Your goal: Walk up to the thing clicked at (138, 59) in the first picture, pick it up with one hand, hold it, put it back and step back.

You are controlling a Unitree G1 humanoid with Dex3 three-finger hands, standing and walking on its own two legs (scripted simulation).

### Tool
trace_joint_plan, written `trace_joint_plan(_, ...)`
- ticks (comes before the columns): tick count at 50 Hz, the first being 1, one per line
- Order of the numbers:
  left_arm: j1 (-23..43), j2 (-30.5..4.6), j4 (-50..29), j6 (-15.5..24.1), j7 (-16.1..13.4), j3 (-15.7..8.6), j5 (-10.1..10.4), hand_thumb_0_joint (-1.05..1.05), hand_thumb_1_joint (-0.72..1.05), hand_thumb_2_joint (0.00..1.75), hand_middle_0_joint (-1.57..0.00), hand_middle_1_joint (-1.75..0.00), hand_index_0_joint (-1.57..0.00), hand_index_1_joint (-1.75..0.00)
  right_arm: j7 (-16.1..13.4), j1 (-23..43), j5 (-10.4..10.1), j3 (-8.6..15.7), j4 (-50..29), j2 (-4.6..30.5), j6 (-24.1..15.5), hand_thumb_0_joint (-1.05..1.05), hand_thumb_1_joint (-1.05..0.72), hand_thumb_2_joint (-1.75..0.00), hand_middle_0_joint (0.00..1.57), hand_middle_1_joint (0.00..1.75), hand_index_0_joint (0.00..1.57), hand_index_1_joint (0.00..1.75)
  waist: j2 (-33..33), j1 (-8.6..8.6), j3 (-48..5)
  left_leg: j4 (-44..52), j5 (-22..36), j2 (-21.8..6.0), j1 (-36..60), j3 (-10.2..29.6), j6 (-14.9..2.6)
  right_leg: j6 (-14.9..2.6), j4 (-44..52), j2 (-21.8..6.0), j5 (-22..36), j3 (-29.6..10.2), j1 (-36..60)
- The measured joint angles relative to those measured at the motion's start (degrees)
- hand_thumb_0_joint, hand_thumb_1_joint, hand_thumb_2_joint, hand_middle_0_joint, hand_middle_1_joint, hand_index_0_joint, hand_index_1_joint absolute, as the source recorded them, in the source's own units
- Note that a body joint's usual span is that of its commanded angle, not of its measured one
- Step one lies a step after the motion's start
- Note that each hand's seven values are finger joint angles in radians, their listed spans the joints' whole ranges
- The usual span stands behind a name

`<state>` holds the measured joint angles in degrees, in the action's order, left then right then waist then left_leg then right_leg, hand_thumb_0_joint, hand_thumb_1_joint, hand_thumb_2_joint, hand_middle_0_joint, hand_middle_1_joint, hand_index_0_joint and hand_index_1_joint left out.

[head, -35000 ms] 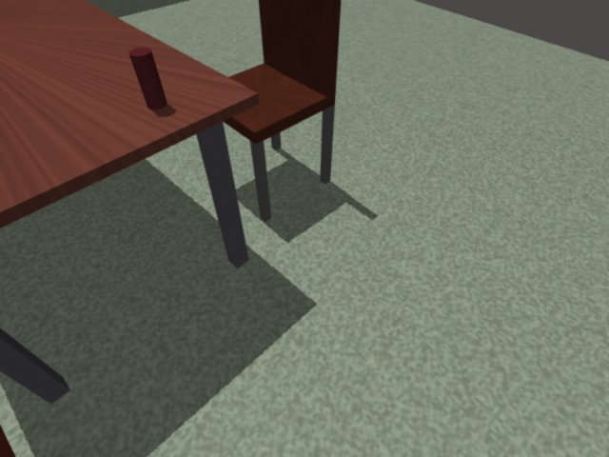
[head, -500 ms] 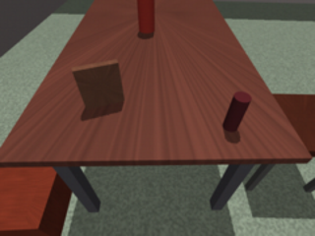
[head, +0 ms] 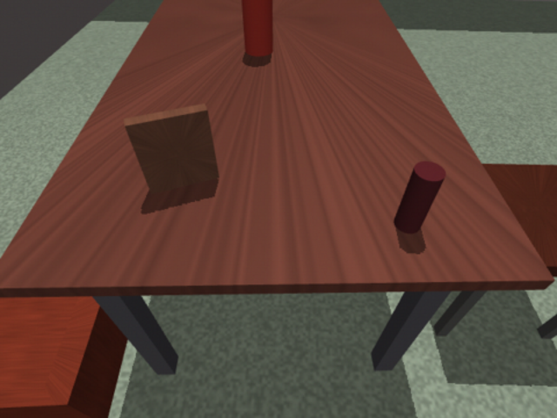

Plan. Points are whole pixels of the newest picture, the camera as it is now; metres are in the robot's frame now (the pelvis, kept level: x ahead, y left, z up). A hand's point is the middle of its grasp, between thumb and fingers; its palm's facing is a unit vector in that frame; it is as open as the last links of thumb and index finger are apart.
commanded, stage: stand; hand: right
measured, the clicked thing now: (417, 199) +0.49 -0.23 +0.04
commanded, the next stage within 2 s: step back in 0.76 s
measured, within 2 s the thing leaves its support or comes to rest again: neither
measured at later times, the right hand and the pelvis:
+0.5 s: hand out of the picture +0.07 -0.25 -0.16, palm faces -0.02 +0.94 -0.34, open 7.4 cm; pelvis +0.00 +0.00 +0.00, yaw +0 degrees
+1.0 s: hand out of the picture +0.06 -0.28 -0.17, palm faces -0.01 +0.93 -0.36, open 7.4 cm; pelvis -0.04 -0.01 -0.02, yaw +0 degrees
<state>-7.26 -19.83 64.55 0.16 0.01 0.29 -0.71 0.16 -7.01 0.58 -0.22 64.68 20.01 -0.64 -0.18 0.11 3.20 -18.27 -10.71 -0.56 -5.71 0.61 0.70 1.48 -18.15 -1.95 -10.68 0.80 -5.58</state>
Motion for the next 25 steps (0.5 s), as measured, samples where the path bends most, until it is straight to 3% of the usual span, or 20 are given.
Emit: trace_joint_plan(25,0.53,-0.03,-0.37,0.04,-0.09,-0.19,-0.04,0.01,0.91,0.9,-0.2,-0.3,-0.21,-0.3,-0.12,0.28,-0.03,0.05,-0.43,0.01,0.03,0.01,-0.9,-0.9,0.21,0.3,0.21,0.3,0.0,0.07,-0.27,-0.12,-0.2,-0.14,0.37,0.06,0.05,-0.03,0.36,0.14,0.04,0.08,0.6)
